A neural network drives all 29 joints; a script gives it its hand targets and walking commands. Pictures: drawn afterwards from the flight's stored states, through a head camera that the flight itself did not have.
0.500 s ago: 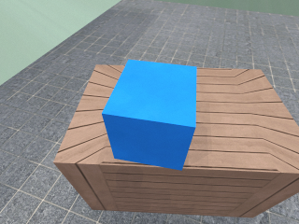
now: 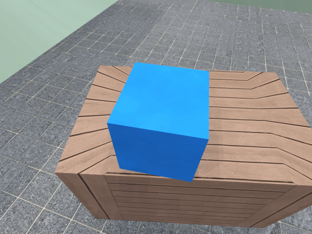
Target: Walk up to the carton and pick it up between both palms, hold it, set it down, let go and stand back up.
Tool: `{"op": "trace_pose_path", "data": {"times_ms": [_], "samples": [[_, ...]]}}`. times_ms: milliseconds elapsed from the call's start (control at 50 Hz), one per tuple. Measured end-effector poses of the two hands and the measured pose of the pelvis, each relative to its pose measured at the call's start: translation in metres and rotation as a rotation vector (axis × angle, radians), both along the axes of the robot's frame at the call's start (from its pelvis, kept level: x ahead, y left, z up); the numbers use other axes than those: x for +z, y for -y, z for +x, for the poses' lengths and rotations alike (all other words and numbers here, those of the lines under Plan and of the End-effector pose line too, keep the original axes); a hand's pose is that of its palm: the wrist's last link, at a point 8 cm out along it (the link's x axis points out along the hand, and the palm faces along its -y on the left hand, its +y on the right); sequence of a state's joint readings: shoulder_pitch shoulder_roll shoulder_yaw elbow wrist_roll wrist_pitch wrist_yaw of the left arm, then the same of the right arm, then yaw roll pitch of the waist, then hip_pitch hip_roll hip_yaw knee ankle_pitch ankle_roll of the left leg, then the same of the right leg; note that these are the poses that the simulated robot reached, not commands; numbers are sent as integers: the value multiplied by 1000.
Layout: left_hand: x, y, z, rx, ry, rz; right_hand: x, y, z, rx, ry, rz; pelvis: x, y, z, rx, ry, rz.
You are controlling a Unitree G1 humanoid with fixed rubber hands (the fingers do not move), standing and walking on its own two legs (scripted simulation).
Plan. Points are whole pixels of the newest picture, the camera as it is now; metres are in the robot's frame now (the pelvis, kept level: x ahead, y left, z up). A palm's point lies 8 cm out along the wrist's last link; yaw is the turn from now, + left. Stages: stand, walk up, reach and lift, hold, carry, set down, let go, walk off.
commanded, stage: stand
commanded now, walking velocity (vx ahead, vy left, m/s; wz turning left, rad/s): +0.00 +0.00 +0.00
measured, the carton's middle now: (163, 121) +0.46 -0.02 -0.02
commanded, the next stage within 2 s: none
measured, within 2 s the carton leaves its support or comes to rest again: neither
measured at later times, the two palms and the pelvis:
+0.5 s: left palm out of the picture +0.08 +0.29 -0.12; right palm out of the picture +0.08 -0.29 -0.11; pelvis +0.02 +0.00 +0.00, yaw +0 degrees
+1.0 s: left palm out of the picture +0.07 +0.29 -0.12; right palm out of the picture +0.08 -0.29 -0.12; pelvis +0.02 +0.00 +0.00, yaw +0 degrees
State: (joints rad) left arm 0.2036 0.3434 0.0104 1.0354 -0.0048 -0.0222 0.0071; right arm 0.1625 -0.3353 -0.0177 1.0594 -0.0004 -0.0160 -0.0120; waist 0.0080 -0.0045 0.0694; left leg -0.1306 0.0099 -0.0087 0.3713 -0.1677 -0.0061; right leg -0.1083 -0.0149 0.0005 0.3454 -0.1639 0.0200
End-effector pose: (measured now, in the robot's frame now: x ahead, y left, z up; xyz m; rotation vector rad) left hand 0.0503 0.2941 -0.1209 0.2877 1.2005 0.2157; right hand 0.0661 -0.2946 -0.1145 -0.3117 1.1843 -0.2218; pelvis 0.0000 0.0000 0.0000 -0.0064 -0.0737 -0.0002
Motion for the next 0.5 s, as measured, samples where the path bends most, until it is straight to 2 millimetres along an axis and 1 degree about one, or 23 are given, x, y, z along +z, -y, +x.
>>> {"op": "trace_pose_path", "data": {"times_ms": [200,360,500], "samples": [[-1,1,5,6,-14,-1,-2,-4,6,-4,-12,7,1,-2,8,1,-6,3],[0,1,16,1,0,1,-1,-5,15,-3,-6,8,1,-3,12,5,-8,3],[1,3,25,-8,8,-3,0,-1,14,-15,-10,-2,2,-3,16,5,-9,3]]}}
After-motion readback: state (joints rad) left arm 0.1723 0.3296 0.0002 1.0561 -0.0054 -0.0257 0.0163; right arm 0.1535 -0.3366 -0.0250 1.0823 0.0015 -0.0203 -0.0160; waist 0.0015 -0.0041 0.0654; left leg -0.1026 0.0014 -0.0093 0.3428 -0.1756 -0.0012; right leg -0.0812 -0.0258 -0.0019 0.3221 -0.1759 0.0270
